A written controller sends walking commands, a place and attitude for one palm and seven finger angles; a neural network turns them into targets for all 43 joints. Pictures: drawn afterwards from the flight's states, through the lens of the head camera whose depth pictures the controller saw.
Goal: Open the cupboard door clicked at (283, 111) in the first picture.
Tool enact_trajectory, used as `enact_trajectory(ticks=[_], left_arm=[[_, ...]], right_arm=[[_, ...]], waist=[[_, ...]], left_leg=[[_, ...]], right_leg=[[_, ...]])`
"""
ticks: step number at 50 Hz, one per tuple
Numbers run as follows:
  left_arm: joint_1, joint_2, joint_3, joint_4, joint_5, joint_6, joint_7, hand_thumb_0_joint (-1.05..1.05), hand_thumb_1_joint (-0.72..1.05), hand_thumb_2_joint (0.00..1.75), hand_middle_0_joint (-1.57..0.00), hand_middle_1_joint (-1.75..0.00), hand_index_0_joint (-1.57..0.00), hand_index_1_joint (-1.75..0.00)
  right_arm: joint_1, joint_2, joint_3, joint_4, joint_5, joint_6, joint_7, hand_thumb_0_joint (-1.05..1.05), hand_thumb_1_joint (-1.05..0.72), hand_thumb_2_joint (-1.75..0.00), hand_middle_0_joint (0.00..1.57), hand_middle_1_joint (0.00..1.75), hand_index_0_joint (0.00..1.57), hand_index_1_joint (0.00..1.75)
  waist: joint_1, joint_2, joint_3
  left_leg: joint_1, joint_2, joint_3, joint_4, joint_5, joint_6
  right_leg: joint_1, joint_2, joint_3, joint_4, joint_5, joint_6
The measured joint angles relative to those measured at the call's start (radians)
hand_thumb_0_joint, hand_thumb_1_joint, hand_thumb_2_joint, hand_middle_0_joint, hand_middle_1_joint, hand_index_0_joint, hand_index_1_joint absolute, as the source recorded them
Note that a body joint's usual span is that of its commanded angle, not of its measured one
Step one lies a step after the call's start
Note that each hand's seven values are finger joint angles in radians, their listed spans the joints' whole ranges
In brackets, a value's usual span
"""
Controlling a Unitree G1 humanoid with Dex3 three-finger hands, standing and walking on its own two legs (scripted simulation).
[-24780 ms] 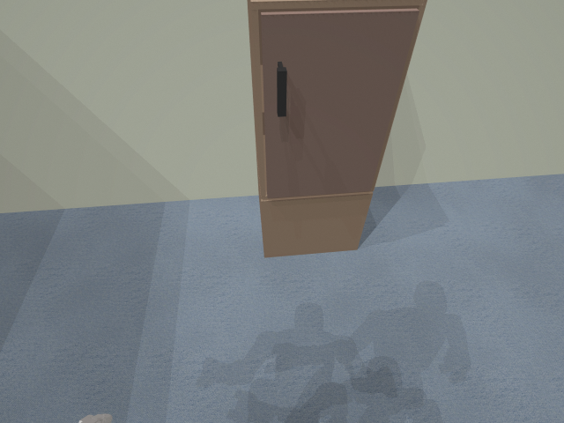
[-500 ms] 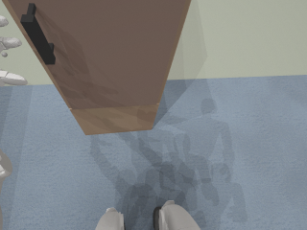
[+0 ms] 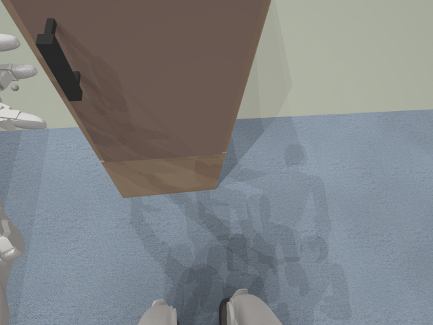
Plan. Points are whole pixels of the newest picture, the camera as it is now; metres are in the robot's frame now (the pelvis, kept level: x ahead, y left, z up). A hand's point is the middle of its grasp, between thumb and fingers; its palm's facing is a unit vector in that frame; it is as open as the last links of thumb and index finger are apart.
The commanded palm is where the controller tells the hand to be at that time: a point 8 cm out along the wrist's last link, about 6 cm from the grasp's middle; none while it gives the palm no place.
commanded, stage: move the hooked fingers beside the handle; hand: left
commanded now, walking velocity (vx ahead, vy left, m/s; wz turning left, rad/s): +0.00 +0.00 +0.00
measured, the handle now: (63, 62) +0.56 +0.23 +0.10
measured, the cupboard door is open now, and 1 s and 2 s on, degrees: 0 0 0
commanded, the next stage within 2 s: slide the fingers in behind the handle in 0.06 s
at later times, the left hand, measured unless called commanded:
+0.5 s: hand (34, 84) +0.51 +0.27 +0.09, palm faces +0.04 -1.00 -0.01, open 13.9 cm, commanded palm +0.49 +0.30 +0.09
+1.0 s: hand (53, 85) +0.51 +0.24 +0.09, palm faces +0.03 -1.00 -0.02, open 13.9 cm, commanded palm +0.49 +0.27 +0.09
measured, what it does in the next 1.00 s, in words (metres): stands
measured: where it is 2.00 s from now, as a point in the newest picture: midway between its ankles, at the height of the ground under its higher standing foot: outside the picture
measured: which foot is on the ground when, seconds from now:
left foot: down 0.00-1.00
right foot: down 0.00-1.00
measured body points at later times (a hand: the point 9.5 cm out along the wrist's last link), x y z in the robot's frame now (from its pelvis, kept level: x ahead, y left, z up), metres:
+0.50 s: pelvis +0.00 +0.00 +0.00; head +0.14 +0.03 +0.42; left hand +0.50 +0.32 +0.10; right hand -0.01 -0.28 -0.10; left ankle -0.02 +0.09 -0.69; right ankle +0.02 -0.13 -0.69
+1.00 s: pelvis +0.01 -0.01 +0.00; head +0.14 +0.02 +0.43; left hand +0.50 +0.29 +0.10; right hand +0.01 -0.28 -0.10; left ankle -0.02 +0.09 -0.69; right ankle +0.02 -0.13 -0.69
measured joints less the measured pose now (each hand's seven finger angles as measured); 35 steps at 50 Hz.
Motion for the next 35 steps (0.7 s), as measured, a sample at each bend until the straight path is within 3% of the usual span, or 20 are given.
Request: enact_trajectory(ticks=[5,12,16,23,35], left_arm=[[-0.003,-0.014,-0.021,0.002,-0.004,-0.004,0.004,-0.02,-0.5,0.3,-0.3,-1.2,-0.3,-1.2],[-0.053,0.017,-0.022,0.042,0.02,0.002,0.012,-0.02,-0.5,0.3,-0.3,-1.2,-0.3,-1.2],[-0.067,0.015,-0.038,0.032,0.009,-0.003,0.008,-0.02,-0.5,0.3,-0.3,-1.2,-0.3,-1.2],[-0.061,-0.006,-0.033,0.007,0.016,0.018,0.027,-0.02,-0.5,0.3,-0.3,-1.2,-0.3,-1.2],[-0.023,-0.068,-0.055,-0.018,0.004,0.008,0.082,-0.02,-0.5,0.3,-0.3,-1.2,-0.3,-1.22]], right_arm=[[-0.007,-0.004,-0.002,0.003,0.001,-0.001,-0.002,0.0,-0.9,-0.9,0.21,0.3,0.21,0.3],[-0.028,-0.008,0.004,0.0,-0.001,-0.015,-0.013,0.0,-0.9,-0.9,0.21,0.3,0.21,0.3],[-0.025,-0.008,0.002,0.004,-0.002,-0.017,-0.013,0.0,-0.91,-0.9,0.21,0.3,0.21,0.3],[-0.01,-0.004,0.0,0.007,-0.005,-0.015,-0.009,0.0,-0.91,-0.9,0.2,0.3,0.21,0.3],[0.007,0.011,-0.004,0.025,-0.007,-0.012,0.006,0.0,-0.9,-0.9,0.21,0.3,0.21,0.3]], waist=[[0.007,-0.001,0.002],[-0.006,-0.006,0.013],[-0.007,-0.008,0.016],[-0.015,-0.005,0.01],[-0.002,0.002,0.002]], left_leg=[[0.003,-0.003,-0.005,0.001,0.0,-0.001],[-0.025,-0.002,-0.014,0.018,0.0,-0.004],[-0.037,-0.002,-0.016,0.022,0.0,-0.006],[-0.04,0.0,-0.013,0.016,-0.001,-0.007],[-0.004,-0.002,-0.013,-0.007,-0.002,-0.008]], right_leg=[[0.004,-0.003,-0.005,0.004,-0.003,-0.001],[-0.021,-0.002,-0.013,0.019,-0.005,-0.005],[-0.031,-0.002,-0.015,0.022,-0.006,-0.006],[-0.037,0.001,-0.012,0.016,-0.005,-0.007],[-0.002,-0.001,-0.011,0.001,-0.011,-0.008]])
